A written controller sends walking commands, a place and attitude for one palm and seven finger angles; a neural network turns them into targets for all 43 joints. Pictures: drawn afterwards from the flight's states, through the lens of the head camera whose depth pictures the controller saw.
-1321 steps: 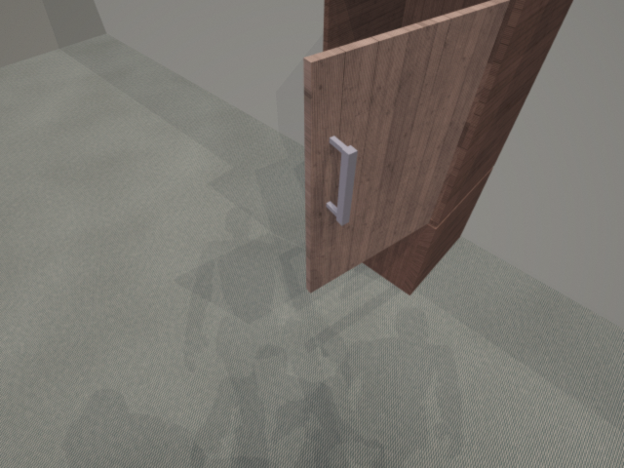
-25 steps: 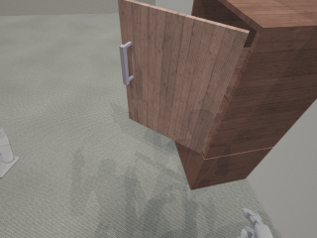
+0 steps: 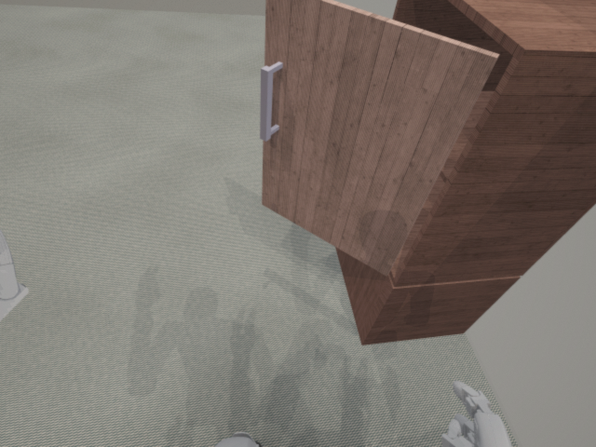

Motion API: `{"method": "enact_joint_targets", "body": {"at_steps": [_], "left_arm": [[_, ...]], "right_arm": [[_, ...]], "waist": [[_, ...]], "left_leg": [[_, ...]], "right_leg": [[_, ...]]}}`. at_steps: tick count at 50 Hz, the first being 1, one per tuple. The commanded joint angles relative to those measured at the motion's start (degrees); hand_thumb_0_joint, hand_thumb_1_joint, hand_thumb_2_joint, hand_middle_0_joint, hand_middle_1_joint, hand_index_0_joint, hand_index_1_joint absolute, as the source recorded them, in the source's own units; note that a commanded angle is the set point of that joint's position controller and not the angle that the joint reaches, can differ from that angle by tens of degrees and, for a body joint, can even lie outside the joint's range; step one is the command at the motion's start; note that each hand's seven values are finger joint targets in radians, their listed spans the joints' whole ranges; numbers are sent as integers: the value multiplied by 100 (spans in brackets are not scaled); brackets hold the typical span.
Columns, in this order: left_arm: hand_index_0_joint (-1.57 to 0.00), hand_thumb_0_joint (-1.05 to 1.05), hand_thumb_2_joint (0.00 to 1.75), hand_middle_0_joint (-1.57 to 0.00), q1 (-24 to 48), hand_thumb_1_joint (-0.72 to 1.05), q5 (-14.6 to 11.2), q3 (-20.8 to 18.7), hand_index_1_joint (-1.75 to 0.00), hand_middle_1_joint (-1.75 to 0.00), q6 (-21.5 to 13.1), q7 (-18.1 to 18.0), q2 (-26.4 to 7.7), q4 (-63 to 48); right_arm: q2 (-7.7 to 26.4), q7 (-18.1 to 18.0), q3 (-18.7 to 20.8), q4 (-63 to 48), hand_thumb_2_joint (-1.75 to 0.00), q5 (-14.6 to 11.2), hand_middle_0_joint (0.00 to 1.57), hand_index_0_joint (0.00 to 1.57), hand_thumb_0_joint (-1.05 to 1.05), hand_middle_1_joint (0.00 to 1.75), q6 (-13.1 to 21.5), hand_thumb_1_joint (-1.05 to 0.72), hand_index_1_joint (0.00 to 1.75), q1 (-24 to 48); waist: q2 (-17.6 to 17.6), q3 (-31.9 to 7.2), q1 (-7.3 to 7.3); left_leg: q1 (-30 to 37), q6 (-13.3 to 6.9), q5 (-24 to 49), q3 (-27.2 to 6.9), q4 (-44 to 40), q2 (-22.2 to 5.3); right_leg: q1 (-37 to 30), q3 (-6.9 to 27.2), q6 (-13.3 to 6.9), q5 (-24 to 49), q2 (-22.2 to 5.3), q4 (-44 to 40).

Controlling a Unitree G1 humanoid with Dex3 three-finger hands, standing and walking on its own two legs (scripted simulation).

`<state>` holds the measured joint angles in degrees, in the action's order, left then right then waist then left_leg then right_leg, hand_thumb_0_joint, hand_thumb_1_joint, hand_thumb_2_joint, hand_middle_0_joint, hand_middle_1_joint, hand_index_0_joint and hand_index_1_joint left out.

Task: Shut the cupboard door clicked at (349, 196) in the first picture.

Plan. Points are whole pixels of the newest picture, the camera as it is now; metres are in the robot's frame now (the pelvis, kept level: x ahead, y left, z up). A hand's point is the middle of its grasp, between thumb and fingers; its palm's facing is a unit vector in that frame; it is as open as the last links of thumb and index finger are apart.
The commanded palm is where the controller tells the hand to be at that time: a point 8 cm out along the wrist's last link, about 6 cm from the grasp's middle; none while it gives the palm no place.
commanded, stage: step back with the hand held close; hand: left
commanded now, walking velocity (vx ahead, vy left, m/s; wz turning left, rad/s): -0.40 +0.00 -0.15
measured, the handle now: (271, 102) +0.79 +0.08 +0.04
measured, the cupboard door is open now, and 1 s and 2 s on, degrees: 47 47 47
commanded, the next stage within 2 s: stop stepping back and stand still in 0.16 s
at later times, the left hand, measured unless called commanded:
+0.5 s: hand out of the picture +0.14 +0.27 +0.19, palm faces +0.35 -0.83 -0.43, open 7.4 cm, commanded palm +0.11 +0.30 +0.19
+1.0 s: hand out of the picture +0.12 +0.32 +0.18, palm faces +0.36 -0.87 -0.35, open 7.4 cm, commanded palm +0.06 +0.35 +0.19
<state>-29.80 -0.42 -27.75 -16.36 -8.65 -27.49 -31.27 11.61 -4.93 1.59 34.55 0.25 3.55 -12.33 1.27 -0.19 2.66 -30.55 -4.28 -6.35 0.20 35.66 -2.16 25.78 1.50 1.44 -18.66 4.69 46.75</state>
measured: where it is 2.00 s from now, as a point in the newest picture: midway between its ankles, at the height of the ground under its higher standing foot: outside the picture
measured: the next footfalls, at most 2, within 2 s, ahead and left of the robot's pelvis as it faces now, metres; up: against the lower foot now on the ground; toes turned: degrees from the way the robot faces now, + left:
right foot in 0.20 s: -0.12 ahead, -0.16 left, +0.00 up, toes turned -3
right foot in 0.70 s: -0.11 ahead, -0.06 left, +0.00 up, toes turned -16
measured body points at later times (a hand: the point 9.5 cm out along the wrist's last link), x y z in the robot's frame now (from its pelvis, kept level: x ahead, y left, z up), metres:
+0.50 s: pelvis -0.07 +0.02 -0.01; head -0.11 +0.06 +0.44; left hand +0.12 +0.31 +0.21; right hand +0.02 -0.26 -0.07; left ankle +0.08 +0.08 -0.72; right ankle -0.17 -0.16 -0.72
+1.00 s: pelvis -0.14 +0.08 +0.01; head -0.16 +0.11 +0.46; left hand +0.10 +0.37 +0.20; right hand -0.04 -0.18 -0.07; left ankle -0.09 +0.19 -0.72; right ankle -0.14 -0.03 -0.70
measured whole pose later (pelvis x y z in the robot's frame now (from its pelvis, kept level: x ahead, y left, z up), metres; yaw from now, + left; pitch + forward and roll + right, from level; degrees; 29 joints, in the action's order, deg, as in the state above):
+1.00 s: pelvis -0.14 +0.08 +0.01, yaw -10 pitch -1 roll +0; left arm -25.0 -2.6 -25.3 -8.3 -10.5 -23.1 -23.1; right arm 10.0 -4.9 -1.2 39.1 0.3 5.4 -14.5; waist -2.9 -2.7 1.6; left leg -16.9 -0.9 -15.7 3.4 34.0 -1.2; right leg 20.7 -1.1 -0.3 -23.3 -0.1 45.1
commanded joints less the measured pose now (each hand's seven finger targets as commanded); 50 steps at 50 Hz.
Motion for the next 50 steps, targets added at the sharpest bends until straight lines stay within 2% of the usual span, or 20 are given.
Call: {"method": "enact_joint_targets", "body": {"at_steps": [1,5,10,12,16,21,24,27,31,33,34,35,36,39,43,44,45,46,48,50], "left_arm": [[-20,0,90,-20,-62,90,-212,-652,-30,-30,-263,-127,-653,-880],[-20,0,90,-20,358,90,-347,-106,-30,-30,-262,-41,-457,-1164],[-20,0,90,-20,1245,90,-234,-440,-30,-30,-379,-150,-1067,-1354],[-20,0,90,-20,1408,90,-267,-370,-30,-30,-328,-44,-1041,-1432],[-20,0,90,-20,-292,90,-455,-825,-30,-30,-114,72,-1083,-882],[-20,0,90,-20,-20,90,-410,-699,-30,-30,151,-75,-1042,-832],[-20,0,90,-20,1699,90,-286,-66,-30,-30,282,-119,-709,-584],[-20,0,90,-20,1347,90,-240,-148,-30,-30,218,-192,-635,-640],[-20,0,90,-20,35,90,-306,-320,-30,-30,194,-24,-816,-1731],[-20,0,90,-20,-680,90,-278,-559,-30,-30,290,-24,-1007,-1933],[-20,0,90,-20,-898,90,-267,-962,-30,-30,315,-79,-1335,-1869],[-20,0,90,-20,-271,90,-320,-865,-30,-30,313,-79,-1300,-2218],[-20,0,90,-20,133,90,-302,-897,-30,-30,314,-157,-1260,-1627],[-20,0,90,-20,700,90,-249,-478,-30,-30,368,-228,-881,-392],[-20,0,90,-20,1231,90,-131,57,-30,-30,404,-323,-533,19],[-20,0,90,-20,1220,90,-172,241,-30,-30,419,-300,-417,-192],[-20,0,90,-20,1177,90,-173,209,-30,-30,388,-297,-472,-519],[-20,0,90,-20,1210,90,-183,146,-30,-30,348,-276,-555,-767],[-20,0,90,-20,697,90,-222,-81,-30,-30,384,-157,-706,-901],[-20,0,90,-20,565,90,-152,-218,-30,-30,264,-116,-817,-1522]], "right_arm": [[820,28,358,-741,-90,-9,20,20,0,30,536,-90,30,640],[697,82,185,-450,-90,63,20,20,0,30,631,-90,30,545],[572,9,156,-283,-90,162,20,20,0,30,589,-90,30,609],[589,-56,270,-422,-90,-54,20,20,0,30,604,-90,30,697],[620,-20,157,-865,-90,-45,20,20,0,30,393,-90,30,836],[593,-53,75,-697,-90,40,20,20,0,30,206,-90,30,297],[807,-190,33,-559,-90,-73,20,20,0,30,433,-90,30,320],[973,-186,74,-634,-90,-65,20,20,0,30,655,-90,30,459],[691,125,108,-816,-90,27,20,20,0,30,660,-90,30,489],[590,215,106,-865,-90,21,20,20,0,30,521,-90,30,450],[554,228,149,-793,-90,32,20,20,0,30,433,-90,30,316],[637,218,142,-608,-90,101,20,20,0,30,331,-90,30,264],[537,174,79,-541,-90,58,20,20,0,30,321,-90,30,234],[617,30,50,-529,-90,4,20,20,0,30,289,-90,30,261],[656,-134,-13,-400,-90,15,20,20,0,30,451,-90,30,231],[774,-169,25,-508,-90,-58,20,20,0,30,530,-90,30,244],[907,-163,50,-616,-90,-64,20,20,0,30,540,-90,30,272],[867,-105,32,-732,-90,-79,20,20,0,30,548,-90,30,345],[655,-18,3,-595,-90,34,20,20,0,30,566,-90,30,416],[613,79,-12,-611,-90,60,20,20,0,30,595,-90,30,498]], "waist": [[1153,-770,-286],[1210,-824,-242],[211,-1541,-280],[-297,-1471,-88],[895,-831,-220],[-1097,-143,-42],[70,614,152],[2080,25,-155],[1730,-1002,-365],[766,-1051,-358],[-578,-958,-380],[-891,-651,-296],[-1051,-368,-145],[-615,275,-14],[-238,62,-96],[332,12,-83],[1186,-55,-114],[1161,-74,-148],[984,-5,-57],[720,-26,-157]], "left_leg": [[-332,-249,-2833,-1341,-2452,-1598],[1231,268,-1919,-966,-2445,-1433],[2822,761,506,280,-794,-726],[3446,634,310,385,-700,-431],[2283,748,-1869,152,-1439,-413],[2244,685,-1092,-99,1363,7],[1414,546,-1565,-738,-798,-256],[430,899,-4867,-2230,-3687,-1075],[646,1010,-3157,-760,-3042,-681],[315,882,-2530,324,-1190,84],[672,751,-1854,500,954,392],[173,704,-1529,227,2481,430],[-317,673,-1522,-165,2997,173],[136,528,-1500,-150,1992,-277],[1500,314,-1496,567,-503,4],[1737,199,-1624,19,-1265,-281],[2126,-105,-1569,-1346,-1807,-1093],[2181,-309,-1406,-2297,-2195,-1664],[1562,-364,-2648,-2713,-2794,-1850],[1474,-326,-2133,-2003,-2600,-1684]], "right_leg": [[-1372,-159,-78,-895,53,535],[-1031,-219,-215,-864,-169,-1887],[-243,849,-562,1106,-1133,-2822],[363,220,-249,1024,-739,-2671],[144,-237,-510,-1582,-319,-2630],[1645,823,-1097,-2248,-1653,-3399],[643,-258,-319,-1435,-709,-2044],[-1159,-443,-164,-1505,342,-140],[-2305,-784,-353,-1270,420,-1108],[-2390,-172,-569,-1160,-323,-2470],[-1108,1374,-912,-1738,-1555,-3503],[-369,1961,-1451,-1643,-2453,-3735],[-147,2263,-1604,-2601,-2558,-3936],[312,1244,-1116,-2559,-1976,-3663],[-354,316,-847,-1690,-1403,-2658],[-408,76,-642,-1147,-1132,-1849],[69,-301,-327,-745,-573,-794],[403,-502,-135,-689,-306,-237],[304,-72,-130,-740,-474,556],[50,-59,-134,-311,-597,167]]}}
